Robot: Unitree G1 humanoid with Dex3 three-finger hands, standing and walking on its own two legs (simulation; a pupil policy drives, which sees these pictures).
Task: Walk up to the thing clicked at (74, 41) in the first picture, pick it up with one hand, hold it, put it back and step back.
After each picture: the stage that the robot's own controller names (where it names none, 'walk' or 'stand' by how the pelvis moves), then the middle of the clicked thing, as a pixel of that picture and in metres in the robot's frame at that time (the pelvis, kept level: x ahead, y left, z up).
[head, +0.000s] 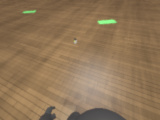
stand; (75, 40) +1.80 +0.50 -0.72
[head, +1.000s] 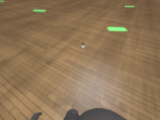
walk; (83, 45) +1.69 +0.20 -0.70
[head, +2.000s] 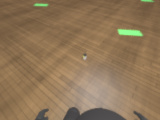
walk; (84, 56) +1.16 +0.12 -0.71
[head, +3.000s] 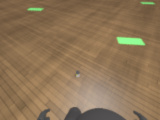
walk; (77, 73) +0.74 +0.20 -0.71
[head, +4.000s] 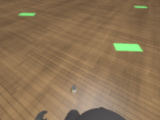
walk; (73, 89) +0.50 +0.20 -0.71
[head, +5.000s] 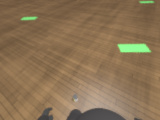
stand; (75, 97) +0.36 +0.22 -0.71
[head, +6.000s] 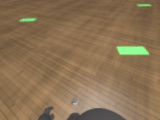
stand; (74, 101) +0.33 +0.21 -0.72
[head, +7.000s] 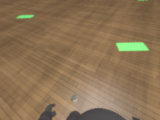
stand; (74, 98) +0.34 +0.22 -0.72
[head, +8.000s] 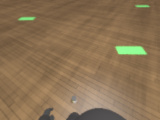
stand; (74, 99) +0.35 +0.21 -0.73
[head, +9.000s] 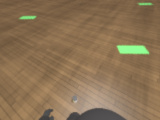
stand; (75, 99) +0.35 +0.20 -0.72
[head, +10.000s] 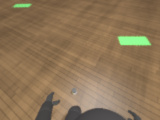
go down; (74, 91) +0.37 +0.20 -0.71
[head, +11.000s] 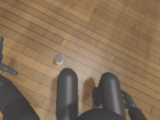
go down; (58, 59) +0.41 +0.27 -0.28
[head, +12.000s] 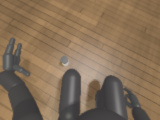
close in; (64, 61) +0.41 +0.27 -0.30
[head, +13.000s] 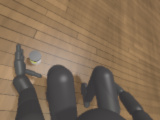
close in; (35, 58) +0.39 +0.31 -0.21
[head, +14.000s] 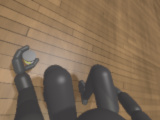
close; (29, 57) +0.38 +0.31 -0.21
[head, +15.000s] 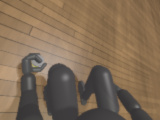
lift; (37, 62) +0.35 +0.28 -0.22
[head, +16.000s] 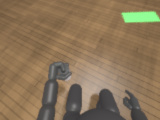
lift; (65, 72) +0.32 +0.20 -0.02
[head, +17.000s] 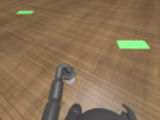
hold; (69, 75) +0.32 +0.17 +0.00
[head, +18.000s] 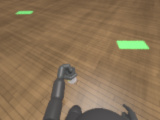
hold; (71, 75) +0.33 +0.16 -0.01
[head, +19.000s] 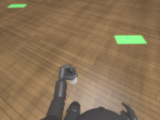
crouch; (72, 76) +0.33 +0.15 -0.05
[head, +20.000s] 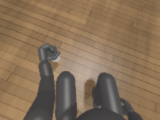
lower; (54, 54) +0.44 +0.26 -0.11
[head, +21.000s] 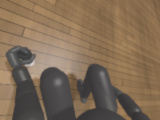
lower; (27, 58) +0.39 +0.31 -0.22
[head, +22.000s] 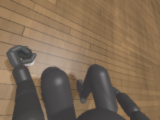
lower; (27, 57) +0.39 +0.31 -0.22
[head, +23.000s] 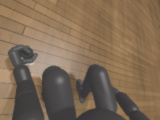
lower; (28, 57) +0.39 +0.31 -0.23
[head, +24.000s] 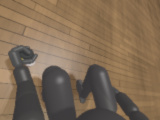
lower; (28, 57) +0.39 +0.31 -0.22
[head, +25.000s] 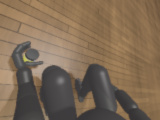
open; (29, 57) +0.38 +0.28 -0.22
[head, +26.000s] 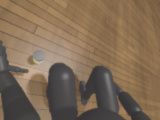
stand; (38, 57) +0.37 +0.28 -0.23
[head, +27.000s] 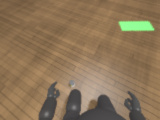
stand; (72, 83) +0.37 +0.21 -0.56
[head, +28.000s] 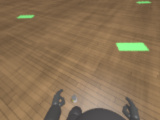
stand; (74, 98) +0.35 +0.20 -0.66
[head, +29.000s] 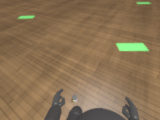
stand; (74, 98) +0.36 +0.20 -0.67
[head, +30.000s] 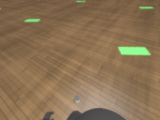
stand; (77, 99) +0.38 +0.18 -0.72
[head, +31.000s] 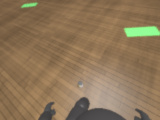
walk; (80, 84) +0.43 +0.20 -0.70
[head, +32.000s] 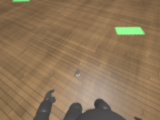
walk; (77, 73) +0.63 +0.17 -0.70
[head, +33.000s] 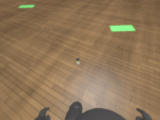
stand; (77, 61) +0.94 +0.27 -0.70
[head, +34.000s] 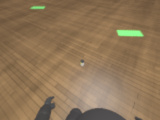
stand; (82, 62) +0.97 +0.19 -0.71
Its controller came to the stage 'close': yes
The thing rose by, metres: 0.70
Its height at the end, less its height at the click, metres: +0.00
